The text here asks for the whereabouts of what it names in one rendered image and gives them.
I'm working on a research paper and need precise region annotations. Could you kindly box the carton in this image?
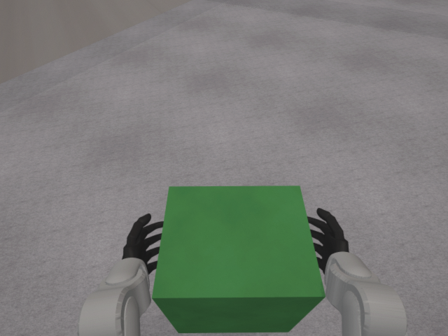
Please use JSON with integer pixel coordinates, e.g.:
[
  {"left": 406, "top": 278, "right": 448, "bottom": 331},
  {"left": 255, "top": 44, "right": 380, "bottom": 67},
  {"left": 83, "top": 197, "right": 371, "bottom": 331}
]
[{"left": 152, "top": 185, "right": 326, "bottom": 333}]

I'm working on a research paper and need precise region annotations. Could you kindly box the robot left hand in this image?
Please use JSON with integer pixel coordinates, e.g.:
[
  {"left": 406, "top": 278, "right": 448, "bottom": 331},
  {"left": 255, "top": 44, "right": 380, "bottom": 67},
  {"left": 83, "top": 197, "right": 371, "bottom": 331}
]
[{"left": 122, "top": 213, "right": 164, "bottom": 275}]

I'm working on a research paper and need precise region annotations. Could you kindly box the robot right forearm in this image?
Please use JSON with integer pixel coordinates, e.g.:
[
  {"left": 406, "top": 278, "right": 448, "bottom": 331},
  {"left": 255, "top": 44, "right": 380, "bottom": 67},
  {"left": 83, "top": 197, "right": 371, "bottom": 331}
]
[{"left": 324, "top": 251, "right": 407, "bottom": 336}]

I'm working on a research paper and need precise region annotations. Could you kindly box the robot left forearm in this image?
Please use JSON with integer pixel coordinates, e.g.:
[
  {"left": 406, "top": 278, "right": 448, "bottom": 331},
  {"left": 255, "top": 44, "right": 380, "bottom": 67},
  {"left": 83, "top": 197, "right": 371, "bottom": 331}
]
[{"left": 77, "top": 258, "right": 151, "bottom": 336}]

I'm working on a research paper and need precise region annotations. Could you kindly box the robot right hand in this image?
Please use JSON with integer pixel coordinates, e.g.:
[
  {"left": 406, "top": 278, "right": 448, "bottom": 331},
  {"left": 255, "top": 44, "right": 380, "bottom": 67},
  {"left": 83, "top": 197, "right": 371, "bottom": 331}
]
[{"left": 307, "top": 208, "right": 349, "bottom": 275}]

